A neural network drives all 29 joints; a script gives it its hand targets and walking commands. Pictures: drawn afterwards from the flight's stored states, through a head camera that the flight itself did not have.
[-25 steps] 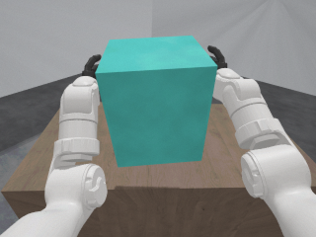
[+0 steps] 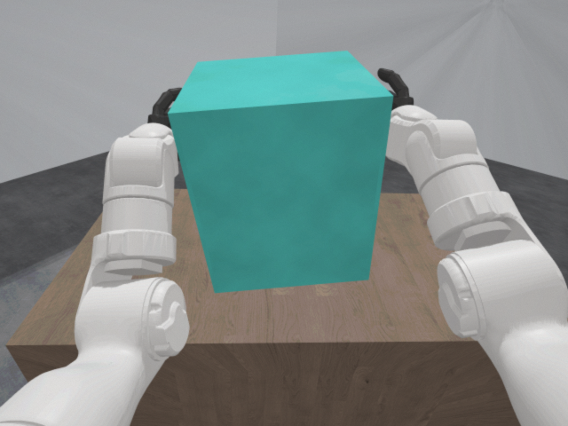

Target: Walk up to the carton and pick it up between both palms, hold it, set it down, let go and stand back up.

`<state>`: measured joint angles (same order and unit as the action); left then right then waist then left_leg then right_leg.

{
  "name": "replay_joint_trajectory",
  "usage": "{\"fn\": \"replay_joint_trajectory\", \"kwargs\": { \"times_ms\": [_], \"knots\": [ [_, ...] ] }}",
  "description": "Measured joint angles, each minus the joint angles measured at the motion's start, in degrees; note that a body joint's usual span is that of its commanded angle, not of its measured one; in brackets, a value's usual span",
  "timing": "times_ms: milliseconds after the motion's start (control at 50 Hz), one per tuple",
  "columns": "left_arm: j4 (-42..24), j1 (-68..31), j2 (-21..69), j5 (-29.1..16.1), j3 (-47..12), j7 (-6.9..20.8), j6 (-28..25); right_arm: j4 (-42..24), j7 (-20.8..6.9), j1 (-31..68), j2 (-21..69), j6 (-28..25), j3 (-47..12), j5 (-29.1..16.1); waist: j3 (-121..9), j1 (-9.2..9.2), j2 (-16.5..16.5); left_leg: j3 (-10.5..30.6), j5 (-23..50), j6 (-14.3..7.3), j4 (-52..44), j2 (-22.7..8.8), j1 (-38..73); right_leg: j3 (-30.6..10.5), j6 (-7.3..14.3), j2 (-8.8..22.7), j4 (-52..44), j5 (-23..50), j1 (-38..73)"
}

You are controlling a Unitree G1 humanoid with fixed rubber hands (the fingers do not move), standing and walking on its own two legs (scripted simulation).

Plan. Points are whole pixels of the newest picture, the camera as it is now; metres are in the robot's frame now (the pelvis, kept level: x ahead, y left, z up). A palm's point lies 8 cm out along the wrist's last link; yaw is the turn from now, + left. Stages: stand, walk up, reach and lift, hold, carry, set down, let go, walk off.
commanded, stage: hold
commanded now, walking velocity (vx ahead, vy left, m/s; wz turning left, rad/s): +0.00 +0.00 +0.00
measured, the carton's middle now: (282, 169) +0.38 +0.00 +0.27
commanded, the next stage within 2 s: none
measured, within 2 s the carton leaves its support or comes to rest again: neither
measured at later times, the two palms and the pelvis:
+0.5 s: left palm (157, 129) +0.38 +0.16 +0.32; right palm (397, 109) +0.37 -0.14 +0.36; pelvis +0.00 +0.00 +0.00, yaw +0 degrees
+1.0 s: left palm (165, 122) +0.37 +0.15 +0.33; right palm (410, 100) +0.37 -0.15 +0.37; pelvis +0.00 +0.00 +0.00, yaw +0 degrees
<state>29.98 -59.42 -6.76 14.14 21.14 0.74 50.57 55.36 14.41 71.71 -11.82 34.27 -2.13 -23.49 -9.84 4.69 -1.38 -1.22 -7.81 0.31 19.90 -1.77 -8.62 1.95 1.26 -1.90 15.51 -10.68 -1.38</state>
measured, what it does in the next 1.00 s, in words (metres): stands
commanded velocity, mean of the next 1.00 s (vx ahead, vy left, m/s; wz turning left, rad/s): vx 0.00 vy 0.00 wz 0.00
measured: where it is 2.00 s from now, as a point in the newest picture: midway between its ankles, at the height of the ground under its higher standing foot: outside the picture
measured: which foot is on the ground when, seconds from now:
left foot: down 0.00-1.00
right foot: down 0.00-1.00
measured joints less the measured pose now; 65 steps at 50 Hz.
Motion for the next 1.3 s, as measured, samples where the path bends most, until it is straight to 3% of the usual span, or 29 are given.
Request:
{"fn": "replay_joint_trajectory", "kwargs": {
  "times_ms": [280, 820, 900, 1300],
  "knots": [
    [4.27, -3.79, -1.11, -0.51, 0.0, -0.03, 0.11, 4.06, -0.28, 4.05, -1.06, 0.74, -0.25, -0.21, -1.45, -0.52, -0.02, 0.57, 0.23, 0.17, 0.03, -0.04, -1.22, -0.16, 0.19, -0.3, -0.06, 0.2, -1.11],
    [4.73, -4.76, -1.49, -0.62, 0.22, 0.4, 0.71, 4.43, 0.16, 5.47, -1.18, 2.18, 0.48, 0.1, -2.12, -0.56, -0.11, 1.44, 0.23, 0.3, 0.35, 0.1, -2.14, -0.47, 0.33, -0.58, 0.1, 0.18, -1.83],
    [2.56, -3.6, -2.04, -2.38, -2.35, -0.45, 1.18, 2.71, 0.56, 4.9, -1.79, 2.41, -0.6, -1.53, -3.15, -0.24, 0.28, 1.57, 0.17, 0.37, 0.48, 0.07, -2.88, -0.54, 0.35, -0.68, -0.18, 0.33, -2.38],
    [6.38, -5.87, -2.07, -1.45, 0.09, 0.39, 0.82, 4.46, 1.13, 6.26, -2.08, 3.74, -1.56, -2.24, -3.9, -0.94, 1.28, 1.79, 0.45, 0.61, -0.21, -0.02, -2.56, -1.16, 0.63, -1.01, -0.22, 0.38, -2.45]
  ]
}}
